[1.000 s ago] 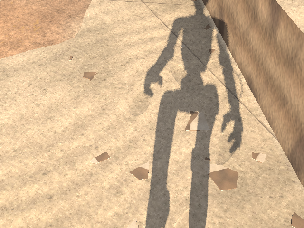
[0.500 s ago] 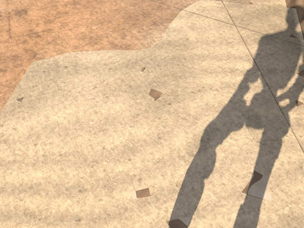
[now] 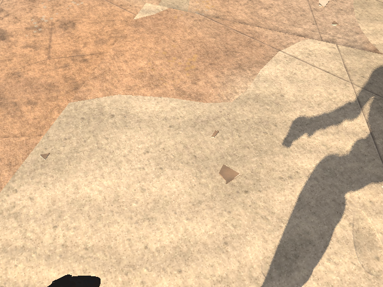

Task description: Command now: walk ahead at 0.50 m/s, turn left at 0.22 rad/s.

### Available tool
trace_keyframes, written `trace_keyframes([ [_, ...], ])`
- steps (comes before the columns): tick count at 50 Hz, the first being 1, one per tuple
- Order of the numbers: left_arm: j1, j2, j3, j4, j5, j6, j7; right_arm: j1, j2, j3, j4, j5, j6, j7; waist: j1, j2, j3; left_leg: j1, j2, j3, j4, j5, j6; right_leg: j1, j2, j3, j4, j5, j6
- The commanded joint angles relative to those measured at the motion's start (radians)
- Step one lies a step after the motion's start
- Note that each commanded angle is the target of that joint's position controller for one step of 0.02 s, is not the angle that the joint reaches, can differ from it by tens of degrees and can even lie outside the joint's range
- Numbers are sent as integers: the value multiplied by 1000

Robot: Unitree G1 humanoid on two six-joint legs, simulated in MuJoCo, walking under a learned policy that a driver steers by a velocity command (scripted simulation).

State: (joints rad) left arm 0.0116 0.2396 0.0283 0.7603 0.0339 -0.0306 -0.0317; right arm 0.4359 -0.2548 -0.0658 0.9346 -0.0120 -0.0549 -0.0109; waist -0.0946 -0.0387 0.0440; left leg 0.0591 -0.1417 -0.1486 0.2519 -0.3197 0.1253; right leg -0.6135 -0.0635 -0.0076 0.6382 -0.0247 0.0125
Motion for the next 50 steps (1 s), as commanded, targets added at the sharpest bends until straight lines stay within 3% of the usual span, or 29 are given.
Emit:
trace_keyframes([
  [1, -48, 94, 17, -78, -5, -29, 0, 27, -156, -26, -25, -7, -15, -13, 39, 125, 9, 21, 292, -101, 48, 791, 52, 99, 48, -35, -101, -37, -61],
  [3, 160, 140, 39, -10, -11, -38, 18, 1, -178, -29, -21, -16, -22, -10, 133, 123, -86, 35, 267, -48, 265, 1033, 21, 333, 112, -62, -147, -106, -110],
  [4, 311, 162, 50, 32, -4, -45, 30, -11, -171, -26, -24, -15, -25, -6, 206, 96, -166, -53, 230, -6, 467, 931, 6, 532, 66, -18, -180, -89, -143],
  [5, 450, 245, 69, 48, 16, -48, 40, 30, -99, -8, -58, 0, -29, -1, 222, -48, -300, -268, 143, 52, 790, 567, -24, 780, -167, 314, -182, -196, -224],
  [6, 432, 290, 85, 75, 7, -35, 27, 138, -69, -6, -46, 12, -29, 7, 144, -258, -331, -551, -17, 91, 1038, -193, -56, 899, -328, 758, -329, -153, -354],
  [7, 322, 202, 67, 56, -28, -25, 13, 56, -124, -8, -49, -25, -27, 3, 115, -81, -186, -644, 75, 38, 1072, -122, -39, 780, -277, 738, -370, -304, -329],
  [8, 247, 145, 56, 39, -33, -25, 8, -45, -126, -7, -73, -28, -31, 10, 110, 0, -73, -659, 123, 53, 1028, -30, -44, 642, -239, 579, -381, -287, -310],
  [9, 224, 119, 48, 41, -24, -27, 7, -100, -112, -2, -93, -28, -34, 15, 100, 30, -31, -647, 153, 65, 973, 12, -51, 567, -185, 488, -400, -183, -288],
  [10, 241, 111, 43, 57, -24, -32, 11, -115, -105, 0, -105, -35, -29, 20, 86, 16, -13, -629, 174, 71, 927, 25, -64, 520, -148, 426, -409, -73, -274],
  [11, 257, 106, 40, 76, -27, -37, 14, -106, -91, 6, -109, -40, -20, 25, 68, -6, -25, -591, 185, 77, 886, 30, -81, 489, -118, 380, -419, -5, -263],
  [14, 316, 143, 53, 100, -36, -47, 19, -139, -72, 17, -133, -41, -2, 30, 65, -24, -39, -591, 194, 111, 792, 26, -127, 451, -90, 324, -440, 80, -283],
  [18, 380, 155, 61, 109, -36, -38, 23, -333, -60, 31, -206, -33, 5, 33, 113, -27, 12, -648, 205, 139, 575, 170, -173, 419, -54, 305, -480, 16, -264],
  [24, 461, 172, 74, 107, -24, -28, 28, -496, -62, 43, -272, -14, -7, 34, 176, -37, -12, -608, 160, 137, 375, 262, -177, 512, -52, 336, -382, 144, -225],
  [27, 416, 194, 83, 81, -17, -24, 37, -438, -94, 35, -271, -10, -21, 27, 130, -53, -32, -460, 137, 118, 277, 181, -150, 500, -66, 388, -299, 178, -187],
  [28, 389, 203, 86, 70, -18, -25, 37, -365, -108, 28, -251, -9, -27, 21, 94, -49, -55, -350, 120, 123, 232, 158, -136, 474, -53, 396, -241, 199, -171],
  [29, 379, 194, 85, 67, -26, -29, 33, -262, -138, 16, -224, -18, -41, 7, 43, 1, -99, -197, 140, 102, 158, 185, -109, 437, 11, 356, -90, 230, -139],
  [30, 377, 138, 71, 38, -43, -36, 29, -122, -212, -2, -217, -42, -53, -11, -9, 105, -228, 6, 341, -71, 134, 112, -57, 346, 76, 268, 163, 90, -104],
  [31, 481, 53, 52, 8, -73, -30, 38, -101, -298, -21, -228, -52, -37, -20, 38, 310, -320, 205, 599, -420, 87, 270, 47, 76, 222, 117, 408, -516, -71],
  [32, 516, 136, 65, 30, -37, -10, 51, -122, -244, -19, -223, -27, -20, -14, 76, 236, -293, 130, 620, -500, 116, 404, 97, 10, 147, 94, 535, -568, -73],
  [33, 470, 151, 72, 46, -21, 3, 49, -168, -144, 6, -237, -17, -19, -9, 86, 113, -190, 28, 566, -345, 130, 529, 85, 14, 110, 101, 574, -506, -68],
  [34, 420, 132, 71, 41, -17, 10, 41, -202, -92, 21, -237, -14, -21, -6, 93, 77, -126, -60, 508, -185, 117, 677, 64, 31, 85, 89, 555, -459, -52],
  [35, 393, 122, 73, 33, -11, 22, 33, -219, -73, 28, -237, -15, -22, -7, 105, 115, -108, -106, 460, -85, 104, 734, 37, 46, 62, 80, 530, -429, -39],
  [37, 385, 111, 72, 22, -5, 48, 14, -218, -88, 25, -225, -9, -26, -8, 121, 180, -102, -161, 415, 24, 86, 837, 31, 79, 68, 55, 532, -380, -17],
  [39, 360, 107, 71, 1, -11, 60, 3, -206, -105, 17, -220, -6, -28, -8, 130, 175, -123, -162, 420, 74, 77, 881, 48, 73, 77, 50, 523, -340, -5],
  [42, 279, 94, 61, -39, -7, 74, -8, -204, -117, 11, -213, -6, -16, -14, 124, 171, -97, -173, 428, 141, 51, 811, 61, 36, 55, 29, 428, -271, 6],
  [46, 191, 72, 41, -85, -7, 78, -24, -202, -135, 2, -207, -6, -1, -13, 108, 182, -87, -224, 410, 244, 61, 708, 45, 147, 41, -20, 212, -175, -9],
  [50, 135, 96, 43, -124, -9, 76, -22, -165, -178, -19, -198, -4, 21, -5, 77, 193, -85, -190, 441, 260, 142, 650, 23, 221, 63, -64, 63, -250, -42],
])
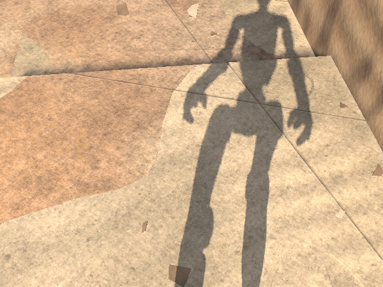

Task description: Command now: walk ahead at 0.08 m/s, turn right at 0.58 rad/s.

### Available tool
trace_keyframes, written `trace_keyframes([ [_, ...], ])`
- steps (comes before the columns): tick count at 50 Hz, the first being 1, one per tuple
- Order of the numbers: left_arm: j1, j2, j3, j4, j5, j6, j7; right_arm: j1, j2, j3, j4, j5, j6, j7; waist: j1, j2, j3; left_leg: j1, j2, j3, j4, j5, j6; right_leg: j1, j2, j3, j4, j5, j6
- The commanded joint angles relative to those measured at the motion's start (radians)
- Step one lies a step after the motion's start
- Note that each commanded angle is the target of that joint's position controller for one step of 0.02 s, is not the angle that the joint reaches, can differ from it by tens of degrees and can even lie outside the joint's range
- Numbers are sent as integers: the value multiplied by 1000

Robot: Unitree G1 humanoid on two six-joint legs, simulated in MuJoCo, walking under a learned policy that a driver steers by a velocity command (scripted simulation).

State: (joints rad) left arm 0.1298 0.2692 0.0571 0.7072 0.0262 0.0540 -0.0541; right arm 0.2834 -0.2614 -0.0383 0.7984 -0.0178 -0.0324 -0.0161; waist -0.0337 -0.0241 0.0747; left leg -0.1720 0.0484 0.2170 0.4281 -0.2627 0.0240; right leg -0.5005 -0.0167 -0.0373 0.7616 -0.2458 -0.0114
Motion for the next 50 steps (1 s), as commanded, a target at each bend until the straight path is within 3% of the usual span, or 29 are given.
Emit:
trace_keyframes([
  [1, 15, 71, 16, -79, -1, -11, 2, -7, -178, -50, -61, 4, 6, 0, 13, 178, -114, 54, 260, -108, 0, 569, 116, 124, 20, -37, -104, -51, -30],
  [2, 29, 73, 18, -80, 2, -18, 4, -8, -180, -53, -60, 8, 16, -3, 22, 163, -119, 54, 256, -97, 62, 532, 99, 166, 28, -40, -179, -40, -44],
  [3, 75, 76, 22, -67, 11, -32, 13, 8, -177, -54, -51, 9, 25, -4, 47, 102, -146, 25, 227, -63, 181, 459, 62, 262, 42, -27, -293, 50, -62],
  [4, 143, 162, 44, -58, 23, -46, 29, 68, -155, -50, -57, 1, 32, -2, 65, -79, -205, -102, 161, -18, 407, 230, 2, 422, -91, 174, -378, 252, -104],
  [5, 153, 302, 76, -84, 5, -42, 38, 67, -75, -26, -130, 0, 43, 2, 50, -299, -224, -402, -32, -23, 637, -416, -64, 541, -377, 575, -395, 649, -284],
  [6, 241, 268, 81, -60, -33, -35, 41, -5, -121, -34, -124, -17, 64, -6, 127, -126, -271, -421, -26, -193, 759, -429, -69, 541, -368, 545, -389, 663, -355],
  [8, 127, 182, 52, -58, -23, -19, 56, -44, -106, -32, -125, 5, 65, -7, 62, -79, -125, -435, 6, -243, 738, -264, -65, 395, -248, 388, -421, 510, -294],
  [10, 33, 131, 36, -80, -24, -13, 63, -22, -127, -39, -112, -15, 67, -6, 19, -102, -108, -374, 2, -237, 672, -171, -66, 323, -156, 320, -437, 440, -235],
  [13, 51, 138, 35, -71, -16, -26, 53, 12, -104, -35, -95, -7, 80, 0, 14, -63, -162, -311, -23, -226, 618, -156, -66, 315, -148, 300, -436, 450, -232],
  [16, 77, 142, 35, -56, -8, -28, 51, -26, -82, -26, -104, -3, 88, 0, 40, -92, -149, -283, -26, -226, 505, -147, -58, 301, -148, 326, -463, 281, -230],
  [21, 62, 87, 2, -24, 11, -29, 54, -29, -53, -10, -79, 9, 85, 4, 54, -101, -139, -82, -42, -207, 244, -121, -22, 227, -151, 310, -478, 70, -195],
  [22, 54, 97, 0, -16, 7, -29, 58, -11, -48, -8, -69, 10, 82, 4, 37, -86, -127, -25, -54, -197, 159, -72, -12, 205, -148, 304, -463, 43, -180],
  [24, 67, 116, 2, -1, -2, -29, 72, -10, -71, -8, -71, -1, 64, 3, 21, -25, -87, 50, -39, -247, -38, 37, 16, 156, -128, 294, -411, 24, -114],
  [25, 76, 98, -3, -12, -4, -31, 76, -14, -121, -12, -87, -16, 49, 0, 39, 77, -91, 39, 93, -427, -125, 55, 42, 150, -75, 242, -304, 22, -70],
  [26, 82, 77, -5, -19, -15, -30, 75, -79, -196, -31, -90, 2, 44, 6, 91, 206, -42, -89, 192, -573, -155, 157, 109, 167, 64, 105, -267, -54, -29],
  [27, 71, 87, -5, -6, -4, -27, 79, -91, -170, -31, -93, 7, 41, 17, 72, 211, -29, -152, 212, -606, -170, 159, 138, 228, 64, 77, -230, -76, -16],
  [28, 69, 86, -2, -2, -5, -29, 79, -98, -161, -31, -95, 8, 39, 22, 69, 217, -32, -151, 185, -589, -159, 168, 132, 246, 72, 69, -214, -72, -16],
  [30, 66, 86, 2, -1, -9, -33, 76, -91, -172, -41, -94, 11, 46, 18, 58, 226, -42, -105, 137, -562, -115, 231, 118, 229, 84, 55, -195, -61, -18],
  [33, 77, 64, -2, -7, -15, -44, 84, -67, -179, -56, -94, 15, 55, 16, 40, 198, -99, -5, 120, -580, -36, 418, 135, 205, 90, 45, -204, -93, -13],
  [36, 125, 70, -1, -7, -16, -57, 99, -93, -162, -62, -111, 16, 67, 17, 53, 162, -137, -47, 82, -593, 33, 421, 104, 304, 42, 78, -314, -25, -27],
  [37, 150, 109, 6, -11, -6, -61, 105, -103, -137, -57, -128, 19, 67, 20, 57, 97, -149, -115, 35, -557, 99, 323, 71, 367, -48, 158, -377, 9, -51],
  [38, 110, 193, 28, -16, -1, -53, 106, -92, -98, -48, -150, 30, 69, 24, 18, -98, -111, -258, -99, -405, 203, 94, 21, 400, -173, 295, -425, 167, -121],
  [39, 122, 197, 33, -16, 1, -47, 98, -81, -116, -52, -143, 7, 73, 23, 45, -214, -113, -313, -156, -272, 383, -226, 1, 412, -331, 402, -453, 380, -226],
  [40, 136, 159, 21, -25, 0, -48, 95, -95, -147, -65, -139, -8, 79, 25, 56, -147, -105, -349, -121, -259, 587, -341, -6, 402, -391, 411, -456, 543, -297],
  [41, 112, 129, 11, -33, -1, -46, 94, -84, -149, -71, -124, -5, 85, 29, 33, -47, -98, -337, -100, -276, 667, -317, -14, 379, -359, 338, -445, 573, -295],
  [42, 72, 120, 7, -36, 2, -45, 96, -76, -135, -68, -120, 1, 93, 36, 9, -37, -81, -328, -80, -277, 654, -268, -19, 365, -304, 253, -437, 538, -250],
  [44, 87, 144, 14, -29, 14, -49, 92, -103, -119, -55, -132, 3, 99, 60, 40, -116, -84, -340, -66, -239, 556, -187, -26, 411, -227, 177, -482, 207, -189],
  [46, 124, 166, 22, -19, 11, -52, 84, -174, -124, -49, -161, 1, 101, 84, 88, -156, -64, -337, -63, -211, 455, -168, -31, 427, -224, 186, -541, -105, -179],
  [50, 155, 218, 43, 0, 10, -63, 64, -221, -117, -38, -193, -1, 92, 96, 102, -133, -39, -208, -71, -155, 238, -203, 5, 389, -261, 149, -556, -201, -164],
])
Over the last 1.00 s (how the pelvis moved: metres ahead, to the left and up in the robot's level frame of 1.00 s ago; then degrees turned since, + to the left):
0.44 -0.04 0.00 -29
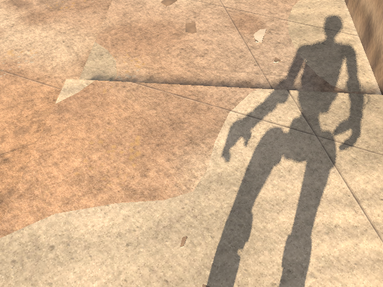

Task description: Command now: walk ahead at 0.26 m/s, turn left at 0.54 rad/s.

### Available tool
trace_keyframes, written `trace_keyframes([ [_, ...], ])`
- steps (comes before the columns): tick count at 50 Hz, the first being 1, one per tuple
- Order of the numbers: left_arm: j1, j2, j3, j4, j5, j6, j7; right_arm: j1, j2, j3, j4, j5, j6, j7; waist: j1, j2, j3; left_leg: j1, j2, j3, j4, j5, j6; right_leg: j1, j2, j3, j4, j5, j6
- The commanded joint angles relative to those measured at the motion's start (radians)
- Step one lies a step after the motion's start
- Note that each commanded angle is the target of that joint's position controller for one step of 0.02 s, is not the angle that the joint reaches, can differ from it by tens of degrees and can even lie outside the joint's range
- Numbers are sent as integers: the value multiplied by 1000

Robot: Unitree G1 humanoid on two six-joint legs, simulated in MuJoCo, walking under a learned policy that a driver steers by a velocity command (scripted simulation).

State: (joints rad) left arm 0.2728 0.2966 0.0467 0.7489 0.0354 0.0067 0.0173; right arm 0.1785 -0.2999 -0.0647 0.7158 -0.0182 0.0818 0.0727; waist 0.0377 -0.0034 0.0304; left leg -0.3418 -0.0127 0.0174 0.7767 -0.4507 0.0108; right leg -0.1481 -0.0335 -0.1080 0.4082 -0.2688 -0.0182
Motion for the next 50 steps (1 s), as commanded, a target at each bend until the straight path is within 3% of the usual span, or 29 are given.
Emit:
trace_keyframes([
  [1, 8, 196, 57, -38, -2, -18, -12, -98, -77, -10, -106, 1, -29, 4, 15, -151, 9, 26, -20, 66, -174, 9, 33, 1, -242, 195, -188, -171, -148],
  [3, -22, 180, 55, -36, -14, -17, -13, 38, -74, -12, -51, -11, -48, -8, -63, -101, -3, 260, -64, 96, -337, 111, 61, -146, -195, 97, -49, -184, -108],
  [4, -33, 136, 41, -45, -8, -19, -13, 179, -115, -28, 3, -17, -60, -17, -116, 15, -46, 441, -25, -11, -390, 44, 86, -283, -137, 18, 152, -218, -72],
  [5, -98, 36, 10, -114, 2, -20, -25, 296, -239, -56, 5, -18, -72, -28, -167, 303, -65, 564, 289, -513, -558, -278, 184, -563, -6, -91, 534, -361, 0],
  [6, -169, 78, 16, -150, 31, -22, -28, 288, -266, -57, -11, -4, -79, -34, -173, 224, 34, 449, 388, -772, -655, -320, 289, -721, 43, 82, 634, -356, 4],
  [7, -181, 123, 29, -147, 17, -31, -39, 241, -210, -45, -6, 2, -77, -41, -138, 129, 108, 395, 353, -667, -642, -275, 296, -721, -20, 141, 660, -240, 1],
  [8, -145, 133, 31, -123, -2, -44, -51, 192, -172, -31, -11, 6, -82, -47, -93, 110, 124, 351, 288, -561, -636, -151, 266, -676, -39, 140, 635, -129, 2],
  [9, -105, 131, 32, -97, -2, -52, -56, 155, -153, -25, -17, 5, -91, -53, -64, 107, 108, 350, 232, -468, -640, -1, 237, -631, -49, 131, 601, -62, 10],
  [11, -53, 119, 27, -54, 18, -45, -62, 142, -121, -11, -12, 7, -114, -59, -43, 104, 48, 352, 174, -346, -625, 301, 213, -552, -41, 102, 594, 27, 29],
  [14, -90, 86, 16, -55, 9, -33, -67, 201, -120, -11, 26, 16, -137, -56, -52, 86, 26, 373, 166, -251, -612, 545, 209, -563, -42, 70, 561, 87, 42],
  [19, -254, 53, -4, -98, -6, -28, -77, 264, -109, -1, 76, 1, -148, -60, -105, 91, 80, 377, 170, -148, -644, 617, 183, -566, -30, 41, 373, 186, 12],
  [22, -291, 46, -11, -114, -8, -31, -83, 275, -113, 2, 108, -5, -156, -72, -101, 79, 109, 397, 210, -102, -666, 688, 167, -503, -5, 33, 254, 202, -39],
  [23, -279, 46, -11, -111, -8, -32, -81, 263, -115, 3, 115, -7, -158, -77, -88, 74, 107, 407, 217, -78, -651, 765, 157, -462, 13, 27, 224, 190, -60],
  [25, -197, 59, -3, -84, -9, -33, -70, 237, -132, 4, 124, -11, -160, -87, -44, 85, 47, 439, 218, -25, -522, 1124, 130, -320, 78, -5, 200, 130, -102],
  [26, -101, 78, 6, -54, -10, -36, -62, 232, -143, 2, 129, -20, -156, -91, -2, 92, -16, 463, 213, -4, -379, 1273, 115, -228, 114, -14, 194, 85, -121],
  [27, 43, 94, 18, -7, -8, -43, -53, 223, -154, 1, 130, -21, -148, -93, 61, 83, -96, 436, 196, 24, -174, 1300, 101, -71, 148, -20, 137, 78, -142],
  [28, 185, 137, 35, 29, 7, -49, -41, 220, -152, 6, 119, -17, -149, -95, 123, 42, -176, 263, 172, 52, 83, 1090, 84, 165, 63, 100, 103, 36, -183],
  [29, 257, 272, 75, 28, 19, -45, -30, 289, -60, 27, 71, 13, -157, -79, 86, -199, -295, -105, -6, 84, 535, 475, 26, 441, -240, 641, 42, -104, -351],
  [30, 189, 229, 66, 33, -28, -42, -41, 227, -101, 18, 63, -16, -165, -74, 61, -146, -310, -263, -81, -69, 659, -5, 36, 432, -296, 937, -122, -71, -378],
  [31, 104, 209, 64, 26, -39, -40, -42, 151, -109, 19, 35, -16, -174, -69, 30, -89, -156, -325, -8, -119, 647, 73, 45, 301, -272, 781, -134, -90, -354],
  [32, 61, 158, 53, 20, -34, -40, -42, 120, -112, 25, 28, -13, -185, -64, 11, -9, -75, -309, 39, -102, 572, 138, 46, 170, -244, 668, -158, -22, -327],
  [34, 22, 110, 37, 30, -31, -46, -36, 119, -92, 30, 24, -28, -165, -63, -51, 16, 4, -224, 85, -92, 444, 143, 24, -19, -150, 519, -193, 132, -276],
  [36, 26, 113, 36, 35, -32, -61, -36, 142, -67, 38, 27, -39, -132, -58, -72, -11, -11, -179, 96, -69, 372, 141, -7, -83, -108, 445, -212, 224, -276],
  [38, 45, 130, 42, 43, -34, -67, -35, 94, -54, 42, 6, -38, -120, -55, -67, -19, 3, -204, 106, -45, 282, 194, -36, -119, -81, 408, -236, 222, -278],
  [41, 99, 138, 48, 55, -38, -66, -33, -49, -51, 45, -42, -33, -120, -54, -21, -30, 38, -274, 111, -29, 104, 339, -68, -97, -55, 403, -253, 213, -251],
  [46, 188, 144, 57, 71, -32, -60, -24, -203, -47, 51, -90, -19, -129, -47, 51, -48, 15, -292, 65, -27, -92, 451, -72, 42, -46, 424, -168, 348, -210],
  [48, 201, 151, 59, 68, -23, -57, -18, -241, -52, 53, -110, -14, -137, -46, 61, -58, 10, -272, 44, -30, -144, 427, -62, 85, -61, 451, -122, 431, -203],
  [50, 167, 166, 64, 53, -19, -57, -9, -204, -74, 47, -108, -12, -144, -49, 28, -71, -2, -173, 28, -50, -217, 377, -41, 91, -78, 487, -74, 466, -173],
])
Over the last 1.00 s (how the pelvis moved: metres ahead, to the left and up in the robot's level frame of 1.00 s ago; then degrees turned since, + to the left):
0.02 0.01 0.00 7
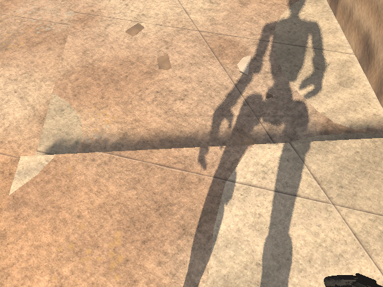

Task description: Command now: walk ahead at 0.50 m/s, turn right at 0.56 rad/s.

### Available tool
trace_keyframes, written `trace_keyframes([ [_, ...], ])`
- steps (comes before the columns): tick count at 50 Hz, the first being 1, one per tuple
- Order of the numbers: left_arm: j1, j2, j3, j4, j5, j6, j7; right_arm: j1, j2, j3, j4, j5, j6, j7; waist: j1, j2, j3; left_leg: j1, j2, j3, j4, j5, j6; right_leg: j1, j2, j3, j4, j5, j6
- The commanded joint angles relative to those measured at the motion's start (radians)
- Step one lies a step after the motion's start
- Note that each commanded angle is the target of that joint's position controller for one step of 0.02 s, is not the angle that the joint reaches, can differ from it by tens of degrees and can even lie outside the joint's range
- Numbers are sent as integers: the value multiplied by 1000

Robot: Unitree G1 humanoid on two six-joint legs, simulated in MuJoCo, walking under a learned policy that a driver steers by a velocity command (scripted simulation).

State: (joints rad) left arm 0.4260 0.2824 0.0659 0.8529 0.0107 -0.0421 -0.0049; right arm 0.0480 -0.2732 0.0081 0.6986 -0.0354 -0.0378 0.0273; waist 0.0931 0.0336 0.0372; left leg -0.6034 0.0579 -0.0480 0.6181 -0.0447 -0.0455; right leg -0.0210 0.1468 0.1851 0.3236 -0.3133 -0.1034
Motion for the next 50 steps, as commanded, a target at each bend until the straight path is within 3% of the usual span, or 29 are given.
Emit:
trace_keyframes([
  [1, -19, 190, 47, -61, 8, -8, 15, -17, -117, -32, -76, 7, -29, -8, -59, -116, -21, 185, -58, 15, -91, -73, 29, -60, -259, 204, 47, 543, -69],
  [2, -44, 198, 48, -68, 8, -12, 12, 81, -141, -44, -45, 8, -35, -18, -104, -109, -62, 320, -83, 24, -122, -113, 47, -83, -237, 202, 137, 614, -49],
  [3, -54, 184, 43, -68, -1, -19, 3, 208, -175, -58, -15, 0, -48, -31, -173, -52, -134, 509, -41, -6, -182, -104, 78, -137, -174, 151, 324, 596, -23],
  [4, -44, 103, 19, -98, -13, -30, -4, 376, -248, -77, -9, -23, -55, -51, -226, 66, -294, 737, 198, -239, -215, -343, 129, -247, -114, 58, 605, 337, -2],
  [5, 65, 44, 7, -131, -32, -26, -4, 342, -324, -96, -14, -28, -37, -54, -144, 304, -349, 892, 402, -691, -339, -426, 229, -550, 25, -56, 819, -259, 25],
  [6, 52, 126, 14, -92, 3, -7, 7, 289, -236, -89, -17, -14, -25, -47, -123, 142, -241, 791, 379, -696, -336, -504, 236, -637, -81, -60, 918, -193, 17],
  [7, -18, 137, 19, -89, 10, -1, -2, 237, -148, -68, -28, -6, -25, -43, -125, 30, -135, 674, 327, -526, -344, -435, 216, -626, -115, -68, 912, -94, 20],
  [8, -60, 118, 16, -94, 9, 2, -11, 209, -109, -58, -23, -7, -27, -38, -115, 1, -77, 589, 276, -379, -364, -284, 198, -604, -144, -81, 878, -38, 31],
  [9, -81, 108, 16, -98, 18, 10, -21, 212, -99, -55, -12, -5, -31, -40, -109, 40, -54, 546, 237, -277, -379, -180, 181, -588, -167, -92, 852, -19, 39],
  [11, -80, 85, 10, -99, 27, 28, -36, 246, -96, -54, 19, 5, -50, -33, -96, 86, -47, 505, 194, -168, -393, 9, 179, -557, -166, -100, 833, 1, 51],
  [14, -134, 61, 1, -116, 27, 34, -47, 284, -101, -60, 53, 14, -73, -18, -89, 72, -41, 515, 193, -89, -421, 135, 208, -605, -158, -89, 791, 54, 58],
  [17, -245, 48, -12, -149, 31, 28, -52, 313, -96, -60, 86, 15, -71, -15, -102, 63, 0, 521, 173, -10, -456, 169, 213, -657, -162, -107, 651, 143, 73],
  [20, -368, 19, -35, -183, 28, 17, -61, 336, -102, -61, 114, 19, -65, -13, -124, 65, 17, 499, 142, 67, -465, 190, 200, -581, -167, -183, 436, 235, 77],
  [24, -440, 29, -45, -204, 28, 10, -55, 412, -133, -68, 171, 21, -51, -18, -138, 71, 29, 570, 183, 65, -430, 269, 197, -500, -165, -249, 294, 195, 37],
  [26, -402, 42, -40, -192, 33, 1, -41, 425, -146, -70, 194, 22, -41, -20, -110, 67, 12, 601, 189, 53, -331, 464, 193, -403, -134, -266, 236, 130, 8],
  [27, -296, 52, -33, -156, 38, -8, -32, 420, -151, -70, 202, 27, -35, -22, -56, 47, -39, 593, 167, 70, -201, 562, 180, -263, -107, -272, 169, 147, -11],
  [28, -135, 91, -16, -98, 52, -21, -20, 419, -135, -63, 200, 32, -35, -21, 9, 9, -138, 498, 120, 96, -10, 492, 161, -29, -130, -239, 144, 169, -36],
  [29, 47, 184, 9, -73, 70, -26, -2, 405, -83, -47, 150, 32, -40, -19, 71, -132, -285, 296, 60, 130, 300, 86, 138, 226, -406, 50, 122, 75, -84],
  [30, 38, 257, 27, -76, 51, -14, 8, 513, -7, -37, 137, 48, -32, -20, 10, -303, -372, 16, -98, 97, 576, -521, 116, 362, -623, 439, -2, 57, -181],
  [31, -20, 190, 18, -81, 16, -8, 10, 422, -121, -69, 156, 25, -17, -30, 17, -119, -244, -46, -47, -14, 621, -452, 127, 235, -566, 359, -23, 13, -154],
  [32, -105, 125, -2, -83, 13, -13, 9, 374, -101, -70, 141, 29, -19, -24, -27, -117, -109, -47, -12, -19, 586, -362, 130, 103, -515, 207, -60, 61, -122],
  [33, -148, 75, -13, -80, 13, -23, 4, 368, -76, -67, 152, 32, -17, -21, -56, -105, -51, -10, 15, -9, 538, -307, 124, 8, -467, 103, -103, 136, -88],
  [35, -174, 31, -24, -70, 10, -40, 9, 400, -50, -69, 180, 10, 9, -11, -99, -135, -14, 63, 32, 0, 502, -254, 104, -92, -406, -36, -149, 221, -45],
  [38, -139, 43, -16, -43, 3, -67, 13, 345, -23, -75, 163, 8, 32, 5, -117, -109, 2, 14, 32, 11, 498, -177, 92, -92, -395, -139, -178, 353, -45],
  [44, -68, 37, -14, 3, 7, -65, 20, 133, 7, -63, 86, 6, 35, 23, -91, -104, 57, -80, 31, 64, 276, 27, 77, -59, -363, -310, -177, 467, -35],
  [47, -20, 60, -9, 27, 6, -62, 27, 26, 16, -50, 41, 1, 34, 33, -61, -100, 75, -47, 14, 130, 130, 61, 102, -14, -386, -355, -163, 526, -31],
  [50, 12, 82, -4, 48, 9, -48, 34, -16, 2, -50, 10, -4, 32, 36, -59, -92, 76, -17, -17, 174, 51, -23, 150, 84, -413, -394, -94, 697, -20],
])
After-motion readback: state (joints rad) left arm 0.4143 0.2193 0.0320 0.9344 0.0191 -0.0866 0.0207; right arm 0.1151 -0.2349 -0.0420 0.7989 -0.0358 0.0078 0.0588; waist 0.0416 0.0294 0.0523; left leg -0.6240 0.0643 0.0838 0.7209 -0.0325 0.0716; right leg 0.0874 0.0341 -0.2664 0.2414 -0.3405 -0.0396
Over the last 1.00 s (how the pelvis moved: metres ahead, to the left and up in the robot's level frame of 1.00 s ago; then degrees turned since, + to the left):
0.48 0.05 0.00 -10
